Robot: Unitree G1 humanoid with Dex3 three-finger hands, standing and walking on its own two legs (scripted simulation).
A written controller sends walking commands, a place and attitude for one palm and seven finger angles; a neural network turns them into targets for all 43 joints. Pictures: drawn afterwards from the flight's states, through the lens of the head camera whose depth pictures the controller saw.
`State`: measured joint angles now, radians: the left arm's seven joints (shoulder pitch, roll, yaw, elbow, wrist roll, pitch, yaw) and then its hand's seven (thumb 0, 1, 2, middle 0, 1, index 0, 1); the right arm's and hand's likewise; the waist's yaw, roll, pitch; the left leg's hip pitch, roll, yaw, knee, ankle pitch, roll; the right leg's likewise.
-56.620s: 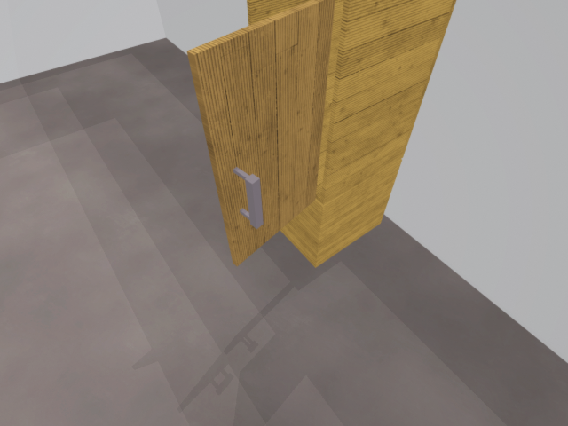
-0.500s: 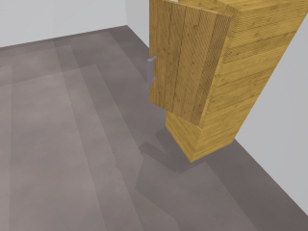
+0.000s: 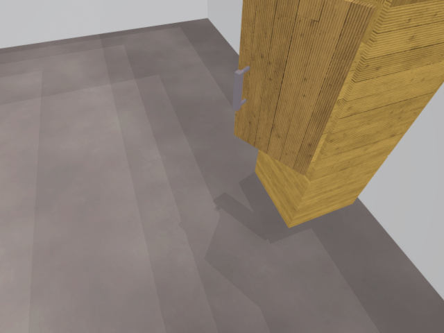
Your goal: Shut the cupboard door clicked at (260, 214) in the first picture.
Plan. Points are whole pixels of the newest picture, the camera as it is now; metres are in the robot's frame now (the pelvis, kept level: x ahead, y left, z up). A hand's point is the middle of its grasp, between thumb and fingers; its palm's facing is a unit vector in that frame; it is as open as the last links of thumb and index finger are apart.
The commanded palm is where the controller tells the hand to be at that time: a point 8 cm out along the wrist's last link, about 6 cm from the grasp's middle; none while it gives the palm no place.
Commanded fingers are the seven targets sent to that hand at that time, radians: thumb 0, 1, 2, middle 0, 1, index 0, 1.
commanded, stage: walk to a spot facing it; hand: left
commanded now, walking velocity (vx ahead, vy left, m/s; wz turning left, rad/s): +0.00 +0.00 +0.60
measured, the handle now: (241, 88) +0.87 -0.03 -0.07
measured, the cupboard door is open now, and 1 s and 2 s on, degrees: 28 28 28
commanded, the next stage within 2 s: turn to face it in 1.82 s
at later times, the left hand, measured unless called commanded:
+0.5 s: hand out of the picture +0.02 +0.20 -0.16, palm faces +0.31 -0.90 -0.31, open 7.4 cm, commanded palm none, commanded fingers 0.00 0.90 0.90 -0.20 -0.30 -0.20 -0.30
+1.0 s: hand out of the picture -0.11 +0.19 -0.17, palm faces +0.63 -0.74 -0.25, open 7.4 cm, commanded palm none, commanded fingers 0.00 0.90 0.90 -0.20 -0.30 -0.20 -0.30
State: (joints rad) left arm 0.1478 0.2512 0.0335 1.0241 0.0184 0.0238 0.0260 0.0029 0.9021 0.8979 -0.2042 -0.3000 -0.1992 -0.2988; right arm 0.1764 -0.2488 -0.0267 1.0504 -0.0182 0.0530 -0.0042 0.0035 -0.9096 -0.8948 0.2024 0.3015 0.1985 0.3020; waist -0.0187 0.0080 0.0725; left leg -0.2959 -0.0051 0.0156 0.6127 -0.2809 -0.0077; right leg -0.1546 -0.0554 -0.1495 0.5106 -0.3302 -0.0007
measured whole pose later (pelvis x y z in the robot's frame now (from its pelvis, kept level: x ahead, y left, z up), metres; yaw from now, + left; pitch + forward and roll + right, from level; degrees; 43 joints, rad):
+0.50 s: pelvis -0.01 -0.03 -0.01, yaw +18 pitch +2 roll +1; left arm 0.17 0.22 0.06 0.88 0.03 0.03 0.03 0.00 0.90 0.90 -0.20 -0.30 -0.20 -0.30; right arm 0.23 -0.23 -0.09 0.96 -0.03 0.08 0.00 0.00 -0.91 -0.89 0.21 0.30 0.20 0.30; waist -0.02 0.03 0.06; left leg -0.45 -0.09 -0.13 0.67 -0.32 -0.02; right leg -0.29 -0.02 0.00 0.57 -0.33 0.00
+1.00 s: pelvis -0.01 -0.01 +0.00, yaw +38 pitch +1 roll +0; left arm 0.23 0.26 0.08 0.92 0.03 0.06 0.01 0.01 0.90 0.90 -0.20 -0.30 -0.20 -0.30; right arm 0.16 -0.20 -0.04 0.89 -0.03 0.02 0.00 0.00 -0.91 -0.89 0.20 0.30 0.20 0.30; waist 0.01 -0.04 0.09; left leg -0.26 -0.01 0.00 0.55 -0.31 0.01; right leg -0.46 -0.10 -0.06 1.06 -0.46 0.06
